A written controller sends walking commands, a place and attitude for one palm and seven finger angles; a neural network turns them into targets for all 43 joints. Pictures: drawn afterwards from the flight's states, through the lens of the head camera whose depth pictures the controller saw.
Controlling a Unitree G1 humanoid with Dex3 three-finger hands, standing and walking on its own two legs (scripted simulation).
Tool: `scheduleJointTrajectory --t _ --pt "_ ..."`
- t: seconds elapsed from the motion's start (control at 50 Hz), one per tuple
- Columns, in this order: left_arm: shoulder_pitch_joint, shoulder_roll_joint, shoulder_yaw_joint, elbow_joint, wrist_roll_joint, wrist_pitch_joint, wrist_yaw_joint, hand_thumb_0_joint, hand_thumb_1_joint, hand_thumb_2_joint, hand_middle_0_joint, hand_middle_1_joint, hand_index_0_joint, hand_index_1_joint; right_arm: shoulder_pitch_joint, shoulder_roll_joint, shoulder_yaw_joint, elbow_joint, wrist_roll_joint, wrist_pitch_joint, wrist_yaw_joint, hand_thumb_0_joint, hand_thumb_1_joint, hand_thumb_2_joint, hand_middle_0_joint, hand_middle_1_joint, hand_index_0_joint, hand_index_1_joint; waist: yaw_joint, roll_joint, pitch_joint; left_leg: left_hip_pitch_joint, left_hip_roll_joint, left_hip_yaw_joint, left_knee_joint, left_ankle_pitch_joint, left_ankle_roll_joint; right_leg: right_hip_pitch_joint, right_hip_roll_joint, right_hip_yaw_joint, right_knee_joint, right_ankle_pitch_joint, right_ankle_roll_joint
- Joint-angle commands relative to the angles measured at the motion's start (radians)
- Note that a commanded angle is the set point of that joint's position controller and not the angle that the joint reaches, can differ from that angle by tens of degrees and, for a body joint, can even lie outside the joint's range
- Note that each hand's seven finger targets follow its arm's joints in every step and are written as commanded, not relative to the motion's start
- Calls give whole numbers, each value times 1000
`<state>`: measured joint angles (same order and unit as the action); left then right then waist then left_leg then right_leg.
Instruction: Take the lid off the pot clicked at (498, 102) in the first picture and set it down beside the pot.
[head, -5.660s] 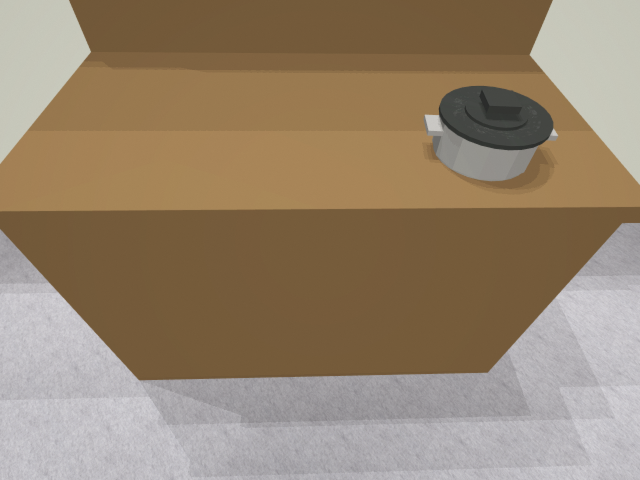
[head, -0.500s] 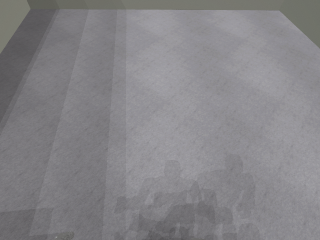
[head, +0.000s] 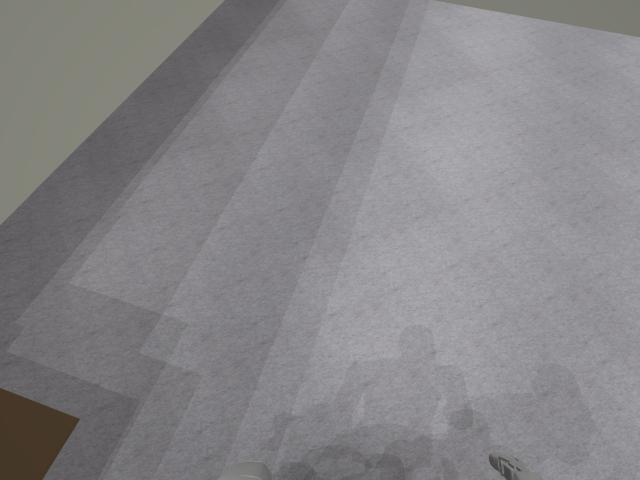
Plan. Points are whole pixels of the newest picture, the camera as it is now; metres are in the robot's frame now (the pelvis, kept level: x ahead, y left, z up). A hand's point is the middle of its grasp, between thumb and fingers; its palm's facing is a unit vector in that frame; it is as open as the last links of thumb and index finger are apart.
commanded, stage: turn to face it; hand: left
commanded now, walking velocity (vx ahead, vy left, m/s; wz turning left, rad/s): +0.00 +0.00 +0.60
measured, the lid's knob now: out of the picture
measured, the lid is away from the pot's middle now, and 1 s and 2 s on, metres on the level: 0.00 0.00 0.00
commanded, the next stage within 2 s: none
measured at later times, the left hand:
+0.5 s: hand out of the picture +0.10 +0.22 -0.14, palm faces +0.27 -0.92 -0.29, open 7.4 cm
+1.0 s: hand out of the picture -0.11 +0.19 -0.19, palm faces +0.61 -0.75 -0.25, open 7.4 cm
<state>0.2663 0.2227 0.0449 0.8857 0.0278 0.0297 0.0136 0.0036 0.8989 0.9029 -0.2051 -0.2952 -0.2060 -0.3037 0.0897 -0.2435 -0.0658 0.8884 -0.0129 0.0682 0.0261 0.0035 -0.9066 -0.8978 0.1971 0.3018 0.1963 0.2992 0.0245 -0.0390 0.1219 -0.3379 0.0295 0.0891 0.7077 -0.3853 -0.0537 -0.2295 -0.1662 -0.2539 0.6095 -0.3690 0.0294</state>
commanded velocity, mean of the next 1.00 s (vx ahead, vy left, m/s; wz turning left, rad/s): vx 0.00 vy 0.00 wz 0.60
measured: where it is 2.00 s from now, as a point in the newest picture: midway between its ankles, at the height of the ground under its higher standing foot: outside the picture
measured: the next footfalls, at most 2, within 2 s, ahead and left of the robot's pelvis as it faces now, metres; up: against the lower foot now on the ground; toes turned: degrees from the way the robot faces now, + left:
left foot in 0.02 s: +0.03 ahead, +0.12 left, +0.00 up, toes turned +7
right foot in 0.48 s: +0.08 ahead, -0.12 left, +0.00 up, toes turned +15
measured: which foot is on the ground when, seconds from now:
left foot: up 0.00-0.00, down 0.02-0.48, up 0.50-0.92, down 0.94-1.00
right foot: down 0.00-0.02, up 0.04-0.46, down 0.48-0.94, up 0.96-1.00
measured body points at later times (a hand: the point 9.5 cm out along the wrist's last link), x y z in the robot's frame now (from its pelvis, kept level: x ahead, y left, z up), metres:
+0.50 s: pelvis +0.02 -0.02 +0.00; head +0.06 -0.02 +0.45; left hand +0.09 +0.26 -0.12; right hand +0.14 -0.26 -0.15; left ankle -0.01 +0.11 -0.73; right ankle +0.04 -0.13 -0.73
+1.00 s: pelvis +0.00 +0.00 -0.01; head +0.03 +0.06 +0.44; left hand -0.14 +0.23 -0.17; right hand +0.27 -0.13 -0.12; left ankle -0.05 +0.07 -0.73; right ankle +0.04 -0.14 -0.70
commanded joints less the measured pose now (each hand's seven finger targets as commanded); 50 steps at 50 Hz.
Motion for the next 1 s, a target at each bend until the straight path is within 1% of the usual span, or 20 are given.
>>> scheduleJointTrajectory --t 0.0,0.02,0.06,0.12,0.3,0.38,0.42,0.44,0.46,0.48,0.5,0.56,0.6,0.82,0.88,0.9,0.92,0.94,0.96,0.98 --pt "6 139 58 -118 -23 -16 -2 0 900 900 -200 -300 -200 -300 173 -267 -69 -73 -9 -59 -11 0 -900 -900 200 300 200 300 -98 283 -292 492 315 -411 -304 707 198 -324 -4 50 396 -69 64" --pt "-74 129 38 -154 -12 -7 4 0 900 900 -200 -300 -200 -300 245 -306 -73 -48 6 -48 -17 0 -900 -900 200 300 200 300 -125 285 -280 477 409 -462 -288 960 281 -409 25 153 512 -303 72" --pt "-135 132 48 -131 -17 2 14 0 900 900 -200 -300 -200 -300 202 -245 -59 -47 -3 -52 -43 0 -900 -900 200 300 200 300 -112 252 -224 364 327 -417 -282 887 279 -418 25 250 606 -216 75" --pt "-65 133 52 -83 -13 4 0 0 900 900 -200 -300 -200 -300 59 -189 -37 -86 -4 -59 -41 0 -900 -900 200 300 200 300 -29 165 -175 235 203 -297 -321 702 214 -337 40 253 580 -51 80" --pt "-156 118 42 -132 -17 3 5 0 900 900 -200 -300 -200 -300 120 -201 -53 -63 -9 -50 -36 0 -900 -900 200 300 200 300 -64 190 -166 216 177 -420 -329 564 235 -266 106 259 302 -65 80" --pt "-113 110 39 -132 -24 -7 8 0 900 900 -200 -300 -200 -300 90 -206 -61 -74 -10 -42 -35 0 -900 -900 200 300 200 300 -41 222 -180 131 150 -468 -279 591 217 -102 156 238 106 -37 61" --pt "-51 128 43 -122 -26 -20 11 0 900 900 -200 -300 -200 -300 74 -191 -61 -81 -2 -40 -34 0 -900 -900 200 300 200 300 -5 181 -196 52 108 -468 -206 552 175 59 160 233 -116 114 53" --pt "-7 165 52 -114 -21 -32 16 0 900 900 -200 -300 -200 -300 79 -153 -56 -84 6 -43 -31 0 -900 -900 200 300 200 300 16 86 -225 -47 54 -429 -120 395 121 205 73 303 -258 201 36" --pt "7 262 72 -115 -3 -40 26 0 900 900 -200 -300 -200 -300 103 -76 -45 -103 14 -45 -26 0 -900 -900 200 300 200 300 17 -224 -229 -265 -100 -213 108 -43 26 334 -222 585 -323 315 -67" --pt "3 279 63 -126 -8 -31 24 0 900 900 -200 -300 -200 -300 96 -100 -50 -113 -3 -41 -30 0 -900 -900 200 300 200 300 16 -191 -200 -278 -91 -185 315 -244 10 203 -346 610 -306 406 -164" --pt "-26 232 63 -127 -12 -36 28 0 900 900 -200 -300 -200 -300 80 -113 -53 -96 -8 -30 -27 0 -900 -900 200 300 200 300 6 -200 -169 -267 -55 -215 435 -209 16 121 -295 581 -309 404 -174" --pt "-118 149 38 -145 -11 -38 22 0 900 900 -200 -300 -200 -300 113 -94 -48 -50 -8 -14 -6 0 -900 -900 200 300 200 300 -54 -117 -93 -270 -18 -146 566 -19 -12 78 -146 322 -254 500 -132" --pt "-75 144 36 -133 -10 -42 23 0 900 900 -200 -300 -200 -300 102 -92 -43 -46 -6 -10 -2 0 -900 -900 200 300 200 300 -38 -154 -107 -269 -12 -116 552 3 -25 117 -135 268 -241 593 -130" --pt "36 206 60 -70 2 -23 20 0 900 900 -200 -300 -200 -300 -41 -56 -8 -88 5 -27 3 0 -900 -900 200 300 200 300 31 -181 -148 -94 -9 9 89 -59 4 179 -207 169 -165 671 -149" --pt "25 223 67 -63 -6 -18 13 0 900 900 -200 -300 -200 -300 42 -83 -13 -80 0 -41 -3 0 -900 -900 200 300 200 300 -17 -150 -196 83 -37 45 -172 98 28 142 -189 87 -23 657 -86" --pt "18 211 67 -69 -15 -18 8 0 900 900 -200 -300 -200 -300 123 -137 -28 -65 -4 -51 -5 0 -900 -900 200 300 200 300 -66 -53 -254 281 14 -23 -292 273 62 20 -170 63 163 573 -37" --pt "3 143 54 -110 -22 -17 -1 0 900 900 -200 -300 -200 -300 194 -265 -62 -64 -8 -58 -10 0 -900 -900 200 300 200 300 -107 294 -287 486 298 -393 -317 661 183 -300 -11 42 416 -65 51" --pt "-48 130 38 -146 -14 -4 5 0 900 900 -200 -300 -200 -300 257 -311 -70 -41 6 -50 -19 0 -900 -900 200 300 200 300 -125 315 -299 485 415 -500 -303 948 280 -405 29 159 539 -316 66" --pt "-100 135 44 -134 -12 8 19 0 900 900 -200 -300 -200 -300 257 -281 -64 -29 6 -50 -34 0 -900 -900 200 300 200 300 -131 299 -284 426 376 -470 -292 931 274 -406 22 238 588 -278 65" --pt "-112 140 48 -122 -15 8 17 0 900 900 -200 -300 -200 -300 192 -247 -54 -47 0 -48 -43 0 -900 -900 200 300 200 300 -104 267 -220 347 324 -422 -304 816 265 -408 21 254 617 -210 69"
